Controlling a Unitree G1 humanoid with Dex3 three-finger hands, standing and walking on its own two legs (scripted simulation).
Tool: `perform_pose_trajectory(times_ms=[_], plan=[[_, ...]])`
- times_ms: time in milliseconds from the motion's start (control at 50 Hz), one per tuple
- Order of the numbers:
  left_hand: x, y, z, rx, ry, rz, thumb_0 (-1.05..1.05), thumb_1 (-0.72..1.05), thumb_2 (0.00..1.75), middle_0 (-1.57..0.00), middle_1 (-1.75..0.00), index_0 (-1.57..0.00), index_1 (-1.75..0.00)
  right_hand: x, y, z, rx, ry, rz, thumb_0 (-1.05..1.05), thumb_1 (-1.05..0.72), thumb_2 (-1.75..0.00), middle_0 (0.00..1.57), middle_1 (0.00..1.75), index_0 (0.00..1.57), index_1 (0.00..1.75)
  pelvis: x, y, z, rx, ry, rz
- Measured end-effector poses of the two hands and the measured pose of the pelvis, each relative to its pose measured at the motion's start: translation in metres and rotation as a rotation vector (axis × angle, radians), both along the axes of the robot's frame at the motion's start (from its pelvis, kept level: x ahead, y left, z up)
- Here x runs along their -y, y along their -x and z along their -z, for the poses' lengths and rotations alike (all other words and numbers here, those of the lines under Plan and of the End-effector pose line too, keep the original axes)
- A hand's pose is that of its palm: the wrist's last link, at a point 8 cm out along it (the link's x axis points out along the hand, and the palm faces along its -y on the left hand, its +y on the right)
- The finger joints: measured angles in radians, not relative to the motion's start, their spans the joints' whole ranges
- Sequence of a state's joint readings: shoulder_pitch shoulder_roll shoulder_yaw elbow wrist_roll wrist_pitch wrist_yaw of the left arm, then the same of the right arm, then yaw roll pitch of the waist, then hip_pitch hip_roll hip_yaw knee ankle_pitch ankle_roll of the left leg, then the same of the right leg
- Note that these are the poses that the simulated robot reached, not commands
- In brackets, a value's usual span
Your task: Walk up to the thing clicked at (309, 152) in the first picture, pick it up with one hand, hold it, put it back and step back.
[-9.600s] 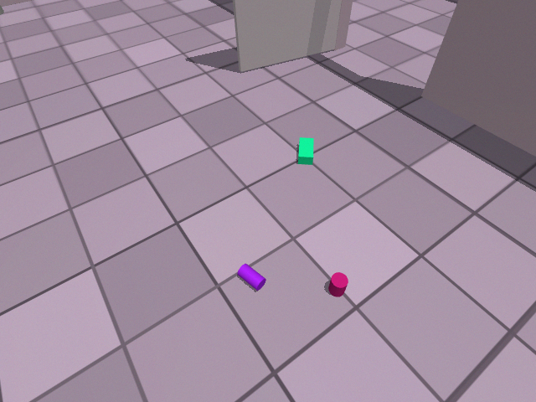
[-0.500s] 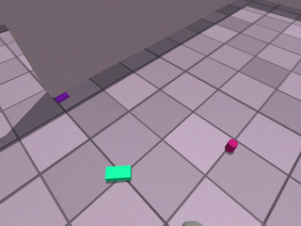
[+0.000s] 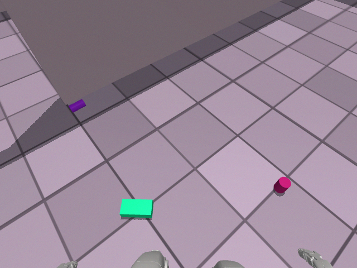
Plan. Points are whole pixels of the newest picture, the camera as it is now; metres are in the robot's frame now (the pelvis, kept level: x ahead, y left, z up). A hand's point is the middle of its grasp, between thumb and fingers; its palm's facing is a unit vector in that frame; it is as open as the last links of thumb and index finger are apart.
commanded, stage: walk up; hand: left
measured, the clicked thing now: (137, 208) +0.45 +0.27 -0.73
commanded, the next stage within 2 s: stand in 1.64 s
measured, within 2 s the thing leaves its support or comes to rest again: neither
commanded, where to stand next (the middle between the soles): +0.06 +0.02 m, yaw +1 degrees
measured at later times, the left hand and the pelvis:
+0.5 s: hand out of the picture +0.10 +0.28 -0.14, palm faces +0.00 -0.91 -0.41, open 7.4 cm; pelvis +0.01 +0.00 +0.00, yaw +1 degrees
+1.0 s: hand out of the picture +0.08 +0.27 -0.13, palm faces +0.02 -0.93 -0.36, open 7.4 cm; pelvis +0.00 +0.00 +0.02, yaw +1 degrees
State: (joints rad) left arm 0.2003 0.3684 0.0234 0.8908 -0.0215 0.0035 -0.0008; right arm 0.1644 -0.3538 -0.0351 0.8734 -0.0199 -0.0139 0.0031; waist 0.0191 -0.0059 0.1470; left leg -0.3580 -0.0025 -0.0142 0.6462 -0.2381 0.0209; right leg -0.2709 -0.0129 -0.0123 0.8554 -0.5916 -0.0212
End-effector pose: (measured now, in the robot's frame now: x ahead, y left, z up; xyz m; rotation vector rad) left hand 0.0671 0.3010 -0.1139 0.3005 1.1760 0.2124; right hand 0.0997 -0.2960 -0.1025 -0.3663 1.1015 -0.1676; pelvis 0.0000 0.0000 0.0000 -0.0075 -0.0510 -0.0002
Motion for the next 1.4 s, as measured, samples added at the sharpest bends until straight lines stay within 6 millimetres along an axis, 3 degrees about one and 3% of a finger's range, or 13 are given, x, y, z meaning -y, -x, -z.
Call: perform_pose_trajectory(times_ms=[100, 240, 380, 480, 640, 820, 1140, 1400], plan=[[0.002, -0.026, -0.010, 0.059, -0.056, 0.023, 0.01, 0.91, 0.89, -0.21, -0.30, -0.20, -0.30, 0.002, -0.025, 0.009, 0.038, -0.047, -0.005, 0.01, -0.90, -0.90, 0.20, 0.30, 0.21, 0.30, 0.013, -0.006, 0.004, -0.005, -0.001, 0.005], [-0.004, -0.030, -0.027, 0.055, -0.115, 0.033, 0.01, 0.90, 0.89, -0.21, -0.30, -0.20, -0.30, 0.014, -0.037, 0.012, 0.023, -0.052, 0.015, 0.01, -0.90, -0.90, 0.20, 0.30, 0.21, 0.30, 0.013, -0.015, 0.000, -0.014, -0.023, -0.013], [-0.024, -0.030, -0.018, 0.024, -0.112, 0.004, 0.01, 0.90, 0.89, -0.21, -0.30, -0.20, -0.30, 0.014, -0.022, 0.010, -0.044, 0.003, 0.009, 0.01, -0.90, -0.90, 0.20, 0.30, 0.20, 0.30, 0.001, -0.013, 0.001, -0.010, -0.037, -0.024], [-0.018, -0.030, -0.011, 0.024, -0.082, 0.011, 0.01, 0.91, 0.89, -0.21, -0.30, -0.20, -0.30, 0.013, -0.008, 0.008, -0.083, 0.001, 0.029, 0.01, -0.90, -0.90, 0.20, 0.30, 0.20, 0.30, 0.005, -0.015, 0.000, -0.005, -0.015, -0.023], [-0.009, -0.024, -0.009, 0.000, -0.027, 0.019, 0.01, 0.90, 0.89, -0.21, -0.30, -0.20, -0.30, 0.001, -0.004, 0.004, -0.065, -0.018, 0.055, 0.01, -0.90, -0.90, 0.20, 0.30, 0.20, 0.30, -0.007, -0.012, -0.006, 0.008, -0.010, -0.022], [-0.011, -0.020, -0.014, 0.017, -0.009, -0.006, 0.01, 0.91, 0.89, -0.21, -0.30, -0.20, -0.30, -0.014, -0.002, -0.006, -0.069, -0.040, 0.033, 0.01, -0.90, -0.90, 0.20, 0.30, 0.20, 0.30, -0.006, -0.005, -0.016, 0.015, -0.004, -0.021], [-0.005, 0.015, -0.024, -0.055, -0.022, -0.041, 0.01, 0.91, 0.89, -0.21, -0.30, -0.20, -0.30, -0.002, 0.005, -0.007, -0.083, -0.052, 0.040, 0.01, -0.90, -0.90, 0.20, 0.30, 0.20, 0.30, 0.001, 0.002, -0.024, 0.008, -0.005, -0.029], [0.002, 0.009, -0.021, -0.064, -0.007, -0.039, 0.01, 0.91, 0.89, -0.21, -0.30, -0.20, -0.30, 0.002, 0.024, -0.004, -0.146, -0.047, 0.061, 0.01, -0.90, -0.90, 0.20, 0.30, 0.20, 0.30, 0.004, -0.002, -0.025, -0.006, -0.002, -0.033]])
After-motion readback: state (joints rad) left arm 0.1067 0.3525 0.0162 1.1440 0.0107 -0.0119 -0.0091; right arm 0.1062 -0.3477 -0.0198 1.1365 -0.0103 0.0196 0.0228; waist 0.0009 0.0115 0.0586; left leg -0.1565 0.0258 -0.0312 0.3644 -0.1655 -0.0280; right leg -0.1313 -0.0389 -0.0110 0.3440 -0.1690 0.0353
